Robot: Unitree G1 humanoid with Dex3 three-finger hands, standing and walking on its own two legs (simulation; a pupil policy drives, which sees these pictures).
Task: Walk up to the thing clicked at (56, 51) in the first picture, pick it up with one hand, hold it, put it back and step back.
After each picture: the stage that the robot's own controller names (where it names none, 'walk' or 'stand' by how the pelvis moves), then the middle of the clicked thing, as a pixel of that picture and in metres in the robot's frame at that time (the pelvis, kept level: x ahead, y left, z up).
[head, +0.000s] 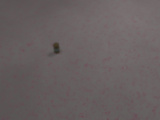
stand; (56, 48) +1.28 +0.27 -0.72
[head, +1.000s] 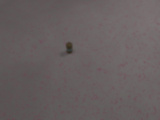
walk; (69, 48) +1.16 +0.19 -0.71
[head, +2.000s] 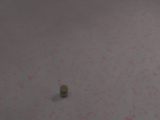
walk; (63, 91) +0.68 +0.14 -0.70
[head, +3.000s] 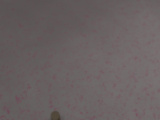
walk; (55, 118) +0.41 +0.17 -0.70
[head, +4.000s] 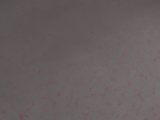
stand; out of the picture +0.34 +0.14 -0.72
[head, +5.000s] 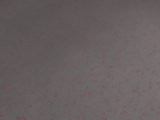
stand; out of the picture +0.33 +0.16 -0.72
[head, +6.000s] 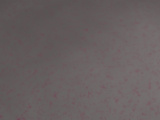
stand; out of the picture +0.33 +0.18 -0.72
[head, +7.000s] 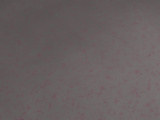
stand; out of the picture +0.32 +0.18 -0.73
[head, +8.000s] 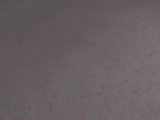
stand; out of the picture +0.32 +0.17 -0.72
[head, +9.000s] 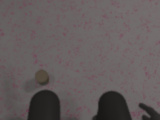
go down; (42, 78) +0.39 +0.17 -0.42
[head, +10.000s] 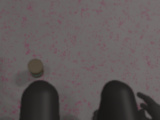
go down; (36, 68) +0.42 +0.18 -0.32
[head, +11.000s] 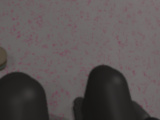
close in; out of the picture +0.40 +0.21 -0.23
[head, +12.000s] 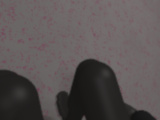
close; out of the picture +0.40 +0.23 -0.22
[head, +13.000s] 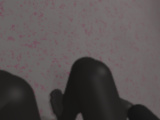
close; out of the picture +0.40 +0.23 -0.22
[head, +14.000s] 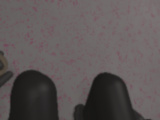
lift; out of the picture +0.33 +0.26 -0.14
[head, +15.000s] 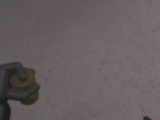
lift; (26, 87) +0.32 +0.18 +0.02
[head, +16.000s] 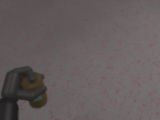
hold; (35, 90) +0.32 +0.16 +0.00
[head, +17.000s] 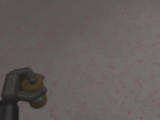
hold; (35, 91) +0.31 +0.17 -0.01
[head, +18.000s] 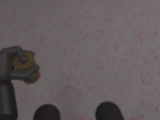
crouch; (27, 68) +0.39 +0.18 -0.07
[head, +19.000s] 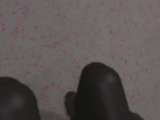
lower; out of the picture +0.42 +0.24 -0.21
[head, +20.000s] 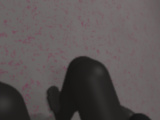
lower; out of the picture +0.43 +0.27 -0.23
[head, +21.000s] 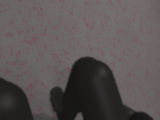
lower; out of the picture +0.42 +0.26 -0.23
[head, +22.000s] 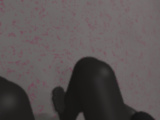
lower; out of the picture +0.42 +0.26 -0.22
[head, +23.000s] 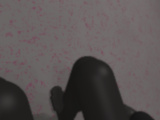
loosen; out of the picture +0.42 +0.26 -0.23
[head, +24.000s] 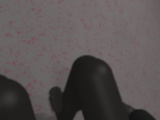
withdraw; out of the picture +0.41 +0.23 -0.23
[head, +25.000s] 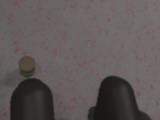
walk; (27, 67) +0.42 +0.19 -0.28
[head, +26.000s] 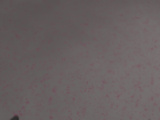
stand; out of the picture +0.34 +0.15 -0.65
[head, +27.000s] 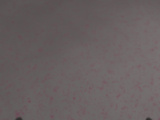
stand; out of the picture +0.36 +0.16 -0.66
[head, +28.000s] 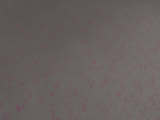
stand; out of the picture +0.35 +0.16 -0.68
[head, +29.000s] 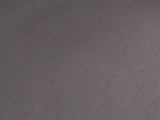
walk; out of the picture +0.37 +0.16 -0.72
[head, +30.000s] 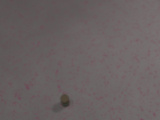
walk; (65, 100) +0.50 +0.14 -0.70
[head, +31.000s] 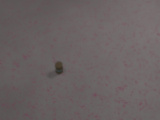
walk; (59, 67) +0.80 +0.13 -0.70
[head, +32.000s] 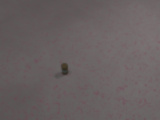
stand; (64, 69) +0.99 +0.20 -0.71
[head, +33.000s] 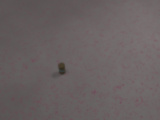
stand; (61, 68) +0.98 +0.19 -0.73
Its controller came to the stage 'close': yes
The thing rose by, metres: 0.71
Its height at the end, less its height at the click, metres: +0.00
